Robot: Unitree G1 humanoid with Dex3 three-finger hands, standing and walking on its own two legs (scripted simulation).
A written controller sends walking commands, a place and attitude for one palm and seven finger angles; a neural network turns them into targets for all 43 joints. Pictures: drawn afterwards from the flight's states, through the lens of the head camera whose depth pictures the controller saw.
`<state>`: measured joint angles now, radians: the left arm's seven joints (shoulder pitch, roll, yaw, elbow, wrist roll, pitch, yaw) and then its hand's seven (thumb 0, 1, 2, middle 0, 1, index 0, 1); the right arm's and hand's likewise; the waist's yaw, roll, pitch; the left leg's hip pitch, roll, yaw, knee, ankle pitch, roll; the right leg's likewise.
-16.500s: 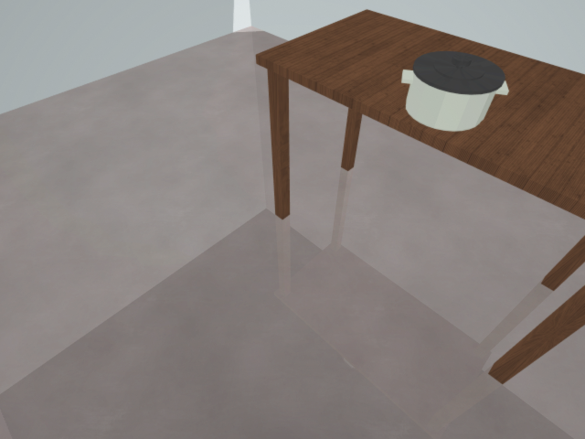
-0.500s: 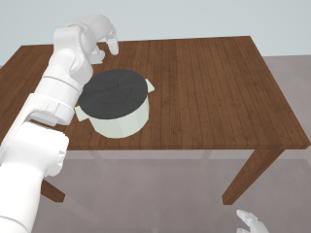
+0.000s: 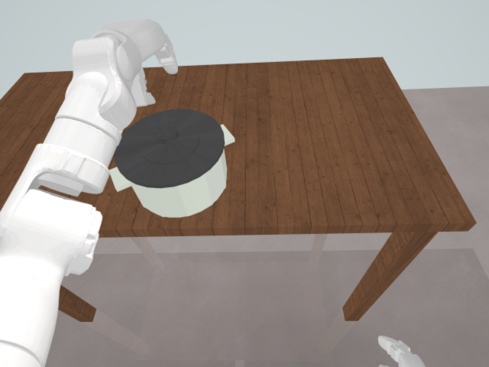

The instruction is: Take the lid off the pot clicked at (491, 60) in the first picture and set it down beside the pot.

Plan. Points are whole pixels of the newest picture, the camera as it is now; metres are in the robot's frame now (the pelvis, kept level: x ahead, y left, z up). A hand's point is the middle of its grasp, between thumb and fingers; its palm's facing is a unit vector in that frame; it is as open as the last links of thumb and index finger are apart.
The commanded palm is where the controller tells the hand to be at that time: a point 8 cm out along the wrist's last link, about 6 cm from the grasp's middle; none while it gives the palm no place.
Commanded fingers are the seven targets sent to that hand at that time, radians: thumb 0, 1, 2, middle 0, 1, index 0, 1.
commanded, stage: raise the empty hand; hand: left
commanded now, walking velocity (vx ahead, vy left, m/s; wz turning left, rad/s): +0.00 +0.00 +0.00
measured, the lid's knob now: (166, 133) +0.49 +0.14 +0.12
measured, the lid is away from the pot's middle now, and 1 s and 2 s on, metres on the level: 0.00 0.00 0.00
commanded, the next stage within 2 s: draw the hand back to the body in 0.54 s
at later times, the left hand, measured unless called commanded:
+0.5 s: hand (133, 63) +0.47 +0.14 +0.27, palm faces -0.15 -0.04 -0.99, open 10.0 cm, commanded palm +0.45 +0.15 +0.33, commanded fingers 0.00 -0.20 1.28 -0.82 -0.22 -0.77 -0.20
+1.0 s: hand (119, 83) +0.44 +0.16 +0.26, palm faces -0.13 -0.07 -0.99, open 9.9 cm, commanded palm +0.39 +0.17 +0.32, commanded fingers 0.00 -0.20 1.28 -0.82 -0.22 -0.77 -0.20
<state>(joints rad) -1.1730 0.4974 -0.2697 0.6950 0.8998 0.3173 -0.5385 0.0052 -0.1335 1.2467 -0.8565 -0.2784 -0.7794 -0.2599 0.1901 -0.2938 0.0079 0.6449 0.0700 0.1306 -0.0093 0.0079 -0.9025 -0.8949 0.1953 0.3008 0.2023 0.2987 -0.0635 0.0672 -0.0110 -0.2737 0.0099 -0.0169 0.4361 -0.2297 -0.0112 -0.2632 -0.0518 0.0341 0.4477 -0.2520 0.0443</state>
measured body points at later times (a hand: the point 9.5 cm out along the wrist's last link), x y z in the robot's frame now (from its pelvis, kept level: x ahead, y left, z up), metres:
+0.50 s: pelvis +0.00 +0.01 +0.00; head +0.03 -0.02 +0.45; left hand +0.47 +0.14 +0.32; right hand +0.14 -0.24 -0.12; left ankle -0.01 +0.13 -0.74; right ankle -0.02 -0.15 -0.74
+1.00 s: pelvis +0.00 +0.00 +0.00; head +0.02 -0.03 +0.45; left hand +0.44 +0.16 +0.31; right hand +0.16 -0.25 -0.11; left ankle -0.01 +0.13 -0.74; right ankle -0.02 -0.15 -0.74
